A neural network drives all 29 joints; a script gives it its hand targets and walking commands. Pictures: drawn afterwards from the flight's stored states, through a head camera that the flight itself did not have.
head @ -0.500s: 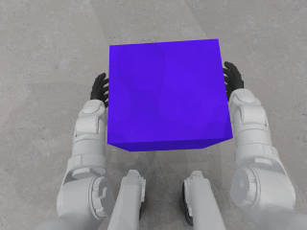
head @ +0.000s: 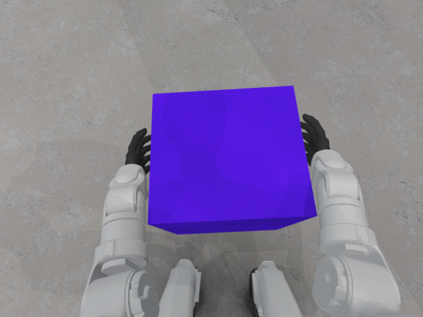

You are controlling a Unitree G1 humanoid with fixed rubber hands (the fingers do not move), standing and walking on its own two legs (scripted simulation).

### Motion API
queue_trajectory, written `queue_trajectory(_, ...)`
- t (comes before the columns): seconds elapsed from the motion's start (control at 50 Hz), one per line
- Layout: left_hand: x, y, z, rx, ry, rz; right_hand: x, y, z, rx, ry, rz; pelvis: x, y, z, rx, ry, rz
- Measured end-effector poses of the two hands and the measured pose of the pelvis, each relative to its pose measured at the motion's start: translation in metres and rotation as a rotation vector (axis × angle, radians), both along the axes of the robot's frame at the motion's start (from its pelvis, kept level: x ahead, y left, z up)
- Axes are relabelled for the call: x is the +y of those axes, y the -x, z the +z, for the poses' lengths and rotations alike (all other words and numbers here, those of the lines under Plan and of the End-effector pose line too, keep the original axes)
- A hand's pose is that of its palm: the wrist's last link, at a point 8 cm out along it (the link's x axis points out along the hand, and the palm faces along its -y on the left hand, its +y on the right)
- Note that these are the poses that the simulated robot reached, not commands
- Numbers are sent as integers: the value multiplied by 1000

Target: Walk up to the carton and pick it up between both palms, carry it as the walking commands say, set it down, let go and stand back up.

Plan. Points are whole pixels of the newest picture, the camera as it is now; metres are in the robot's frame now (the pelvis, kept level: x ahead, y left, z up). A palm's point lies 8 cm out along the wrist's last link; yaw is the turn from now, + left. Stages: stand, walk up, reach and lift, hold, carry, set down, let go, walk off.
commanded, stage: reach and lift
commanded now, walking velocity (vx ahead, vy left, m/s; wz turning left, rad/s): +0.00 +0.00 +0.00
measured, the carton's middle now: (225, 173) +0.41 +0.01 -0.12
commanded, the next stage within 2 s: none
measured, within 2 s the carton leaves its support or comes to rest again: neither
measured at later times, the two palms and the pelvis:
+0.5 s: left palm (118, 164) +0.37 +0.19 +0.03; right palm (331, 152) +0.40 -0.16 +0.03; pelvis +0.02 +0.01 +0.06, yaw +0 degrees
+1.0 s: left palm (100, 166) +0.35 +0.19 +0.09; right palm (354, 150) +0.37 -0.17 +0.09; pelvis +0.03 +0.00 +0.10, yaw +0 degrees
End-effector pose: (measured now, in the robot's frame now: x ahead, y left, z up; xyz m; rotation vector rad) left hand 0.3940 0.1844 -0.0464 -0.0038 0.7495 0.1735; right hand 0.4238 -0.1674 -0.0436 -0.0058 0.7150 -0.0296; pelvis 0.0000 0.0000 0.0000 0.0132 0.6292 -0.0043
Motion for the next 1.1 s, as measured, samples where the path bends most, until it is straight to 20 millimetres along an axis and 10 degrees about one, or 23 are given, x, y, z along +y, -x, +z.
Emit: queue_trajectory(1.1, 2, 46, 151, -41, -21, -43, 1, 53, 152, -43, 8, -9, 5, -40, 104, -467, 11, 0)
